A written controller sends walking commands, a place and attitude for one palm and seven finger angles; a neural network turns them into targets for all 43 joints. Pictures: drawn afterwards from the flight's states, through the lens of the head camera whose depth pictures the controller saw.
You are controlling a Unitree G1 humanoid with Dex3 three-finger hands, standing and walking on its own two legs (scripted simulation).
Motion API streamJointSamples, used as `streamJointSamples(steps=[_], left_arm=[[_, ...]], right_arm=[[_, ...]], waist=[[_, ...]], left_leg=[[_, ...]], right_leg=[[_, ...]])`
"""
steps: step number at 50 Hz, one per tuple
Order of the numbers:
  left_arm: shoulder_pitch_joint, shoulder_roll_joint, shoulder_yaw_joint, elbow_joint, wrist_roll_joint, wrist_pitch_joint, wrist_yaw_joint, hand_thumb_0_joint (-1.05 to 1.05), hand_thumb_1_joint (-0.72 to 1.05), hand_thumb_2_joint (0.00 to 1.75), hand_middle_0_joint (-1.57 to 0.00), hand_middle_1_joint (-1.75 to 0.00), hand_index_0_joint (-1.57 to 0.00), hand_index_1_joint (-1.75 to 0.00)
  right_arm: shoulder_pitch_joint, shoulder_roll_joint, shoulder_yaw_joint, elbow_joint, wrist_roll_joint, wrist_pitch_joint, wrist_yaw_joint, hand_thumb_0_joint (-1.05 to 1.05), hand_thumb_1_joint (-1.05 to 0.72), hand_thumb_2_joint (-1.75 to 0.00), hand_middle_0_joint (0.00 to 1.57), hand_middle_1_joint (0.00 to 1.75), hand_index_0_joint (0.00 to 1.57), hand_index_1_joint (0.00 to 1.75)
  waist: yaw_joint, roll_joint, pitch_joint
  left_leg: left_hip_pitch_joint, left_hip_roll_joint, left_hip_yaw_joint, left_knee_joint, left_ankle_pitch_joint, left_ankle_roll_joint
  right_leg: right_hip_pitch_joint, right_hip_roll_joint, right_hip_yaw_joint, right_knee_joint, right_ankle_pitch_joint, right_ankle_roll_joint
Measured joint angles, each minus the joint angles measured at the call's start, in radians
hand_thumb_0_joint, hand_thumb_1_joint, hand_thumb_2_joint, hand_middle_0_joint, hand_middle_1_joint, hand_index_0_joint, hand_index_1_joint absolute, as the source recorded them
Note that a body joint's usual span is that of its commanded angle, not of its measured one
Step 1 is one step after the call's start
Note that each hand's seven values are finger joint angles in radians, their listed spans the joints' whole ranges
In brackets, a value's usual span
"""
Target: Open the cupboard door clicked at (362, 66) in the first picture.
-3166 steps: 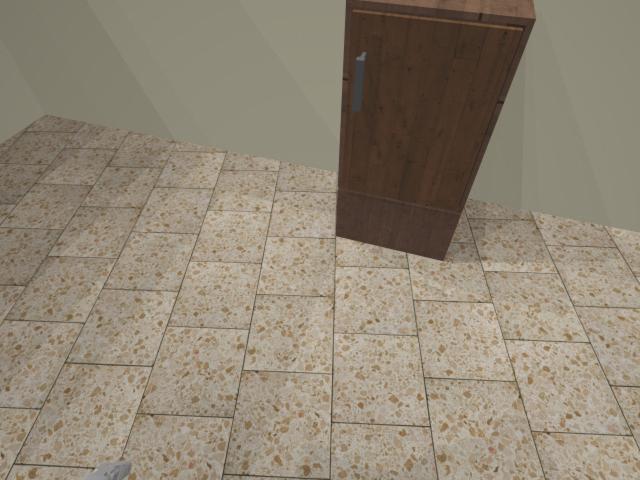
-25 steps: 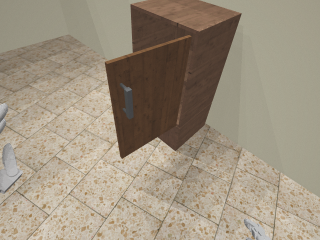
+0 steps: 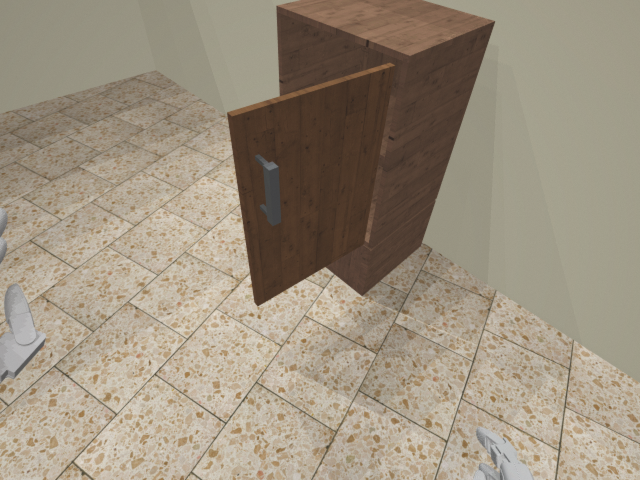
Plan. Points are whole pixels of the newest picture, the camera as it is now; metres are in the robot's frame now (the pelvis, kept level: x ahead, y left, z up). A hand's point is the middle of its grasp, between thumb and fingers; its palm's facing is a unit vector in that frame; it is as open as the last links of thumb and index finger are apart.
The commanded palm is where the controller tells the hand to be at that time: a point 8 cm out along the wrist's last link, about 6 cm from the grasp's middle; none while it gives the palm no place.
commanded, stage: let the arm hang, fingers relaxed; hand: left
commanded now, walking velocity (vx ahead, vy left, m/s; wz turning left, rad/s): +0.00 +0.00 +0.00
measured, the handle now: (267, 190) +0.67 +0.15 -0.04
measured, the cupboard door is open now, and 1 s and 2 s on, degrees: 84 84 84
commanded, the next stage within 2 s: look to check the result in 1.16 s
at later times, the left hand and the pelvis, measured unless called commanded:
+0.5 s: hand out of the picture -0.02 +0.20 -0.17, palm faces +0.07 -0.97 -0.22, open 7.0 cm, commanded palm none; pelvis -0.01 +0.00 +0.01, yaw +2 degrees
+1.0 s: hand out of the picture +0.01 +0.18 -0.16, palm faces +0.04 -0.98 -0.21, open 7.4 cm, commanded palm none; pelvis -0.01 -0.01 +0.01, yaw +1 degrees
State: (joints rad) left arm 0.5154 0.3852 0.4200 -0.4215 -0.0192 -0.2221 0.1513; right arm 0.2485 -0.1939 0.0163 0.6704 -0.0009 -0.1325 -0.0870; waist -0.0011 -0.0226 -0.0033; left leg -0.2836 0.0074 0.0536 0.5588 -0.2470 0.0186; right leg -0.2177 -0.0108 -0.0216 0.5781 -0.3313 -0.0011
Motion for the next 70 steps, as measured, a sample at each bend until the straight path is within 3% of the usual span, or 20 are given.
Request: streamJointSamples(steps=[3, 4, 6, 8, 11, 16, 18, 22, 32, 53, 70], left_arm=[[-0.005, 0.009, 0.007, -0.006, 0.003, 0.002, -0.001, 0.01, 0.88, 0.90, -0.21, -0.30, -0.21, -0.30], [-0.029, 0.013, -0.016, 0.037, 0.016, -0.007, -0.017, 0.01, 0.89, 0.90, -0.21, -0.30, -0.21, -0.30], [-0.120, 0.000, -0.113, 0.225, 0.035, 0.047, -0.067, 0.01, 0.89, 0.90, -0.20, -0.30, -0.21, -0.30], [-0.205, -0.046, -0.210, 0.475, 0.043, 0.134, -0.102, 0.00, 0.90, 0.90, -0.20, -0.30, -0.20, -0.30], [-0.278, -0.122, -0.315, 0.840, 0.048, 0.232, -0.130, 0.00, 0.90, 0.90, -0.19, -0.30, -0.20, -0.29], [-0.272, -0.235, -0.430, 1.240, 0.039, 0.280, -0.150, 0.01, 0.91, 0.90, -0.20, -0.30, -0.20, -0.29], [-0.271, -0.239, -0.388, 1.301, 0.015, 0.254, -0.120, -0.03, 0.98, 0.90, -0.21, -0.30, -0.21, -0.30], [-0.256, -0.190, -0.390, 1.402, 0.027, 0.239, -0.131, -0.05, 1.01, 0.90, -0.21, -0.30, -0.21, -0.30], [-0.206, -0.157, -0.401, 1.567, 0.026, 0.240, -0.134, -0.01, 0.93, 0.90, -0.20, -0.30, -0.20, -0.29], [-0.312, -0.225, -0.411, 1.547, 0.028, 0.215, -0.131, 0.00, 0.90, 0.90, -0.20, -0.30, -0.20, -0.30], [-0.317, -0.186, -0.400, 1.562, 0.025, 0.213, -0.133, 0.00, 0.90, 0.90, -0.20, -0.30, -0.20, -0.30]], right_arm=[[-0.013, 0.016, 0.012, -0.014, -0.001, -0.015, 0.005, 0.02, -0.91, -0.90, 0.21, 0.30, 0.21, 0.30], [-0.019, 0.011, 0.007, 0.001, -0.001, -0.031, 0.025, 0.01, -0.91, -0.90, 0.21, 0.30, 0.21, 0.30], [-0.048, -0.013, -0.011, 0.056, -0.001, -0.012, 0.060, 0.01, -0.91, -0.90, 0.21, 0.30, 0.21, 0.30], [-0.079, -0.034, -0.018, 0.110, -0.005, 0.036, 0.077, 0.01, -0.91, -0.90, 0.21, 0.30, 0.21, 0.30], [-0.100, -0.040, -0.013, 0.165, -0.015, 0.094, 0.089, 0.01, -0.91, -0.90, 0.21, 0.30, 0.21, 0.30], [-0.086, -0.022, 0.000, 0.244, -0.024, 0.137, 0.091, 0.01, -0.91, -0.90, 0.21, 0.30, 0.21, 0.30], [-0.060, -0.010, -0.001, 0.284, -0.021, 0.145, 0.085, 0.01, -0.91, -0.90, 0.21, 0.30, 0.20, 0.30], [-0.016, 0.002, -0.007, 0.364, -0.022, 0.163, 0.076, 0.01, -0.91, -0.90, 0.20, 0.30, 0.20, 0.30], [0.026, 0.007, -0.019, 0.460, -0.013, 0.166, 0.068, 0.01, -0.91, -0.90, 0.20, 0.30, 0.20, 0.30], [-0.036, 0.020, -0.025, 0.462, -0.017, 0.148, 0.067, 0.01, -0.91, -0.90, 0.20, 0.30, 0.20, 0.30], [-0.050, -0.010, -0.027, 0.477, -0.014, 0.147, 0.066, 0.01, -0.91, -0.90, 0.20, 0.30, 0.20, 0.30]], waist=[[0.001, 0.002, 0.013], [0.003, 0.014, 0.005], [0.018, 0.046, -0.015], [0.018, 0.072, -0.030], [-0.002, 0.069, -0.028], [-0.026, 0.015, 0.027], [-0.015, -0.003, 0.045], [0.003, -0.001, 0.067], [0.002, 0.044, 0.086], [-0.009, 0.043, 0.051], [-0.007, 0.050, 0.077]], left_leg=[[0.003, 0.002, -0.003, -0.021, 0.009, -0.002], [-0.015, 0.004, -0.010, -0.014, 0.010, -0.003], [-0.049, 0.000, -0.018, 0.011, 0.006, -0.002], [-0.064, -0.008, -0.021, 0.030, 0.000, 0.002], [-0.058, -0.019, -0.021, 0.037, -0.004, 0.007], [-0.012, -0.016, -0.018, -0.020, 0.025, 0.005], [-0.008, -0.011, -0.031, -0.047, 0.045, 0.000], [0.003, -0.003, -0.045, -0.090, 0.075, -0.005], [0.040, -0.007, -0.032, -0.147, 0.105, -0.002], [0.059, 0.000, -0.024, -0.163, 0.107, -0.014], [0.084, 0.011, -0.032, -0.185, 0.105, -0.027]], right_leg=[[0.006, 0.003, -0.003, -0.026, 0.012, -0.003], [-0.005, 0.005, -0.011, -0.028, 0.018, -0.003], [-0.029, 0.000, -0.019, -0.015, 0.013, 0.000], [-0.043, -0.008, -0.023, 0.008, 0.002, 0.004], [-0.043, -0.019, -0.023, 0.031, -0.013, 0.006], [-0.003, -0.014, -0.020, -0.020, 0.016, 0.005], [0.011, -0.007, -0.033, -0.060, 0.039, 0.000], [0.036, 0.004, -0.047, -0.126, 0.078, -0.007], [0.059, 0.001, -0.035, -0.164, 0.103, -0.006], [0.063, 0.007, -0.026, -0.156, 0.096, -0.015], [0.096, 0.020, -0.033, -0.193, 0.098, -0.027]])
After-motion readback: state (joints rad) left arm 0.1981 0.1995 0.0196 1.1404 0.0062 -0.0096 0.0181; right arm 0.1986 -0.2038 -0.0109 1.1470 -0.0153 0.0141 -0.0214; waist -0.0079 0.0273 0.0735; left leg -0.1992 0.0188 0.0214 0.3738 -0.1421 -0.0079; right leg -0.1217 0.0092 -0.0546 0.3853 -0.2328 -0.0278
